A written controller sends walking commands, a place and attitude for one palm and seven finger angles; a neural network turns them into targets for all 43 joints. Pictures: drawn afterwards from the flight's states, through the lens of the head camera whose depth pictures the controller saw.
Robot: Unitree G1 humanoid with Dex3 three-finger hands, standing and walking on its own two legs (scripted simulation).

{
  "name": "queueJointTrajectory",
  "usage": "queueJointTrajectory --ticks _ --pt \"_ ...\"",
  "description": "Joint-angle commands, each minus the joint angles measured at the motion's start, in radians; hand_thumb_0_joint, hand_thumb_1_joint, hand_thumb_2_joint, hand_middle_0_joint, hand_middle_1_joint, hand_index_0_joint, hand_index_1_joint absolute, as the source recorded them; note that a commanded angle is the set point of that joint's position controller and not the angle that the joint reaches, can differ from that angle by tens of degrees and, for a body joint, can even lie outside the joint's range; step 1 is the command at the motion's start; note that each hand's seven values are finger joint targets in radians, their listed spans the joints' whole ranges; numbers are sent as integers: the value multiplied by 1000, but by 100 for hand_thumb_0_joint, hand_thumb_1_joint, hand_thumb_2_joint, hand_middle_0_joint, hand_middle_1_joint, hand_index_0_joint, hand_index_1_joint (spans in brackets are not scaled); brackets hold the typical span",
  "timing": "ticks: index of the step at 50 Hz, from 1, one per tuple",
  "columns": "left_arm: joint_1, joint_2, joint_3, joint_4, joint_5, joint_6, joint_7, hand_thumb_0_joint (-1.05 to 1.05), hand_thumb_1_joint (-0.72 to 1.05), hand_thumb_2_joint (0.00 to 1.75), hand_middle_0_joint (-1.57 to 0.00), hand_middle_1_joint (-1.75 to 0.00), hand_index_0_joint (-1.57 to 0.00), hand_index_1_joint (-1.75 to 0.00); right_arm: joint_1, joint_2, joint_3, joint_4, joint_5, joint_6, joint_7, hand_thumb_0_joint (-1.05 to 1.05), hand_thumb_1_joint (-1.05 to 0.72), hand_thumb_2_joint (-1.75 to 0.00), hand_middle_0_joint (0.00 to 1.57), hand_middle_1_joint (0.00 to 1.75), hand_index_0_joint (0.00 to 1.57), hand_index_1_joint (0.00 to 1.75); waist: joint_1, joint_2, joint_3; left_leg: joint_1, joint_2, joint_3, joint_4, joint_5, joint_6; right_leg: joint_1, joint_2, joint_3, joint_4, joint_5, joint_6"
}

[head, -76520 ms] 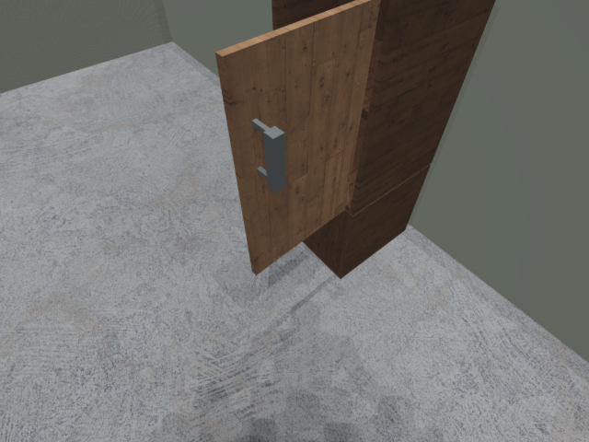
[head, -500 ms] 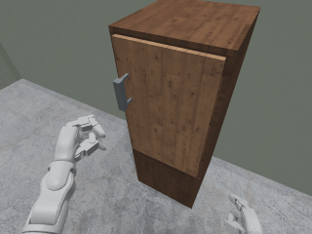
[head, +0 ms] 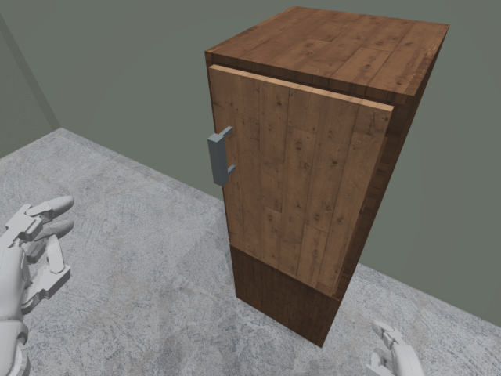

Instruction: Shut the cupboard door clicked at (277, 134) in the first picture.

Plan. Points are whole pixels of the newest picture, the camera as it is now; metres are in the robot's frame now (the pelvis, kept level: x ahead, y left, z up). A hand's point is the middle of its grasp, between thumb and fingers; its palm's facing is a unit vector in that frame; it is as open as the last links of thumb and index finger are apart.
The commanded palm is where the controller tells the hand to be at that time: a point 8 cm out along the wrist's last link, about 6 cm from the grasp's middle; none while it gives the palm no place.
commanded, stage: draw the hand back to the body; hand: left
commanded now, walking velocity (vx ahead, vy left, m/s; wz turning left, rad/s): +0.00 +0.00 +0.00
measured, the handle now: (224, 155) +0.56 +0.13 +0.06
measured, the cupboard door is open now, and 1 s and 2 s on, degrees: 0 0 0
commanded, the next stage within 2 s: step back with the hand held close in 0.38 s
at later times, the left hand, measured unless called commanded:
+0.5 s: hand (65, 267) +0.19 +0.25 +0.16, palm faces +0.43 -0.81 -0.39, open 7.4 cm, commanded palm +0.14 +0.29 +0.17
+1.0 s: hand (48, 284) +0.17 +0.26 +0.16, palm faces +0.39 -0.80 -0.47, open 7.4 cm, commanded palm +0.11 +0.30 +0.17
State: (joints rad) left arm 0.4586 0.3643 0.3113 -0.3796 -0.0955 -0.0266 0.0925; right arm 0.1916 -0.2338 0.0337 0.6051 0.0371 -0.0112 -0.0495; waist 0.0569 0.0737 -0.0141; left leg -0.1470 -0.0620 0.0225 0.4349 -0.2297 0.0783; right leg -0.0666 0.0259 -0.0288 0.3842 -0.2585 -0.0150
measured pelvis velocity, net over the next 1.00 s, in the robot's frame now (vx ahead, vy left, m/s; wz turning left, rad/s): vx -0.03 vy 0.00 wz -0.02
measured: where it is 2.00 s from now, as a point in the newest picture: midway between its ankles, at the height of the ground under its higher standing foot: outside the picture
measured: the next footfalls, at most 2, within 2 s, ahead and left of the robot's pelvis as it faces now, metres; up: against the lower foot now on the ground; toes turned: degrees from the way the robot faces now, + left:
right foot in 1.94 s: -0.26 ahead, -0.11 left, +0.00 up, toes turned +1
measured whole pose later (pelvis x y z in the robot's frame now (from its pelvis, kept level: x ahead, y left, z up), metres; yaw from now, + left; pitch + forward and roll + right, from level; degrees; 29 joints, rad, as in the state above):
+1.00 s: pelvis -0.03 +0.00 -0.01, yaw -1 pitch +1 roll -1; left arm 0.55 0.44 0.40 -0.47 -0.08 -0.14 0.13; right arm 0.20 -0.25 -0.01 0.54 0.03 0.06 -0.09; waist 0.00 0.03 -0.06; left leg -0.35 -0.05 0.04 0.55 -0.23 0.09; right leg -0.28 0.03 -0.02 0.53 -0.27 -0.01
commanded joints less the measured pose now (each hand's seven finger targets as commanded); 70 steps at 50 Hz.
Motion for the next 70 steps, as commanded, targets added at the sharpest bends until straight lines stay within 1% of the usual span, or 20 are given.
queueJointTrajectory --ticks 1,3,6,10,16,24,25,26,27,30,37,44,46,54,57,63,64,65,69,70 --pt "-69 183 134 -246 0 -78 19 0 90 90 -20 -30 -20 -30 -144 -108 -42 -164 4 -75 -9 0 -90 -90 20 30 20 30 -7 19 -50 39 94 -115 -88 156 -68 -56 -16 15 -38 137 -15" --pt "-95 160 106 -224 5 -74 22 0 90 90 -20 -30 -20 -30 -139 -116 -47 -158 3 -81 -8 0 -90 -90 20 30 20 30 -17 8 -17 40 96 -117 -91 124 -65 -90 -16 17 -41 118 -12" --pt "-121 159 98 -224 11 -75 27 0 90 90 -20 -30 -20 -30 -131 -123 -51 -151 -1 -90 -11 0 -90 -90 20 30 20 30 -17 -4 -35 49 96 -124 -92 125 -65 -87 -19 16 -36 113 -12" --pt "-108 181 121 -244 9 -81 29 0 90 90 -20 -30 -20 -30 -135 -117 -51 -151 -1 -95 -14 0 -90 -90 20 30 20 30 -6 -11 -83 57 92 -113 -82 156 -62 -52 -22 20 -33 133 -14" --pt "-81 191 142 -239 6 -80 27 0 90 90 -20 -30 -20 -30 -140 -107 -44 -150 -3 -94 -12 0 -90 -90 20 30 20 30 0 27 -39 36 90 -102 -80 178 -71 -55 -20 19 -40 143 -17" --pt "-60 189 147 -223 2 -82 22 0 90 90 -20 -30 -20 -30 -143 -110 -50 -153 -2 -93 -12 0 -90 -90 20 30 20 30 1 -5 -35 36 90 -89 -82 150 -59 -64 -18 23 -55 127 -12" --pt "-67 183 139 -237 2 -86 22 0 90 90 -20 -30 -20 -30 -140 -108 -49 -156 -2 -94 -13 0 -90 -90 20 30 20 30 -2 -4 -48 43 88 -87 -78 161 -58 -59 -23 24 -49 136 -12" --pt "-169 321 277 -302 8 -126 33 0 90 90 -20 -30 -20 -30 -126 -135 -60 -188 0 -75 -16 0 -90 -90 20 30 20 30 -27 13 -32 -59 114 -116 -43 85 -14 -81 -79 110 -64 158 -7" --pt "-70 239 216 -205 1 -135 27 0 90 90 -20 -30 -20 -30 -119 -118 -58 -167 -4 -63 -22 0 -90 -90 20 30 20 30 -35 -24 -40 -41 101 -115 -8 91 -13 -117 -110 125 -78 155 -15" --pt "-18 200 169 -193 7 -156 22 0 90 90 -20 -30 -20 -30 -116 -126 -67 -165 -7 -38 -22 0 -90 -90 20 30 20 30 -43 -28 -89 -33 116 -111 23 188 -21 -133 -130 122 -38 234 -17" --pt "28 246 203 -218 6 -153 38 0 90 90 -20 -30 -20 -30 -113 -130 -81 -198 0 14 -38 0 -90 -90 20 30 20 30 -43 -76 -176 -66 146 -110 49 367 -24 -93 -123 108 80 406 2" --pt "60 290 249 -274 9 -162 58 0 90 90 -20 -30 -20 -30 -111 -138 -86 -217 -3 31 -48 0 -90 -90 20 30 20 30 -44 -30 -165 -159 161 -132 37 268 -19 -105 -118 132 105 312 1" --pt "69 267 228 -284 13 -167 59 0 90 90 -20 -30 -20 -30 -104 -135 -83 -222 -3 30 -47 0 -90 -90 20 30 20 30 -48 -20 -151 -208 173 -156 12 220 -14 -93 -105 130 118 251 1" --pt "35 267 255 -276 41 -200 64 0 90 90 -20 -30 -20 -30 -81 -157 -88 -221 -16 -4 -53 0 -90 -90 20 30 20 30 -51 33 -75 -522 220 -243 -132 -296 32 24 -43 122 184 32 14" --pt "10 242 238 -280 56 -212 65 0 90 90 -20 -30 -20 -30 -67 -155 -87 -220 -18 -16 -48 0 -90 -90 20 30 20 30 -58 21 -60 -589 222 -253 -133 -410 41 32 -46 133 200 -36 9" --pt "-21 241 245 -325 74 -234 70 0 90 90 -20 -30 -20 -30 -57 -154 -89 -209 -28 -42 -43 0 -90 -90 20 30 20 30 -60 43 -61 -655 236 -283 -151 -501 46 55 -20 123 262 -67 5" --pt "-23 270 274 -328 78 -239 70 0 90 90 -20 -30 -20 -30 -59 -162 -94 -206 -31 -46 -43 0 -90 -90 20 30 20 30 -57 50 -66 -669 243 -292 -163 -521 45 66 -10 119 276 -74 7" --pt "-27 239 249 -334 79 -245 68 0 90 90 -20 -30 -20 -30 -57 -151 -89 -205 -32 -48 -41 0 -90 -90 20 30 20 30 -61 60 -56 -687 247 -297 -165 -516 47 68 -7 117 293 -59 4" --pt "-4 273 296 -315 79 -260 68 0 90 90 -20 -30 -20 -30 -57 -156 -98 -190 -36 -56 -35 0 -90 -90 20 30 20 30 -59 35 -59 -712 255 -276 -119 -499 47 61 -13 164 305 -31 -5" --pt "-2 244 274 -311 75 -261 66 0 90 90 -20 -30 -20 -30 -53 -143 -94 -188 -35 -54 -32 0 -90 -90 20 30 20 30 -61 12 -61 -703 249 -262 -94 -477 41 42 -29 180 300 -30 -13"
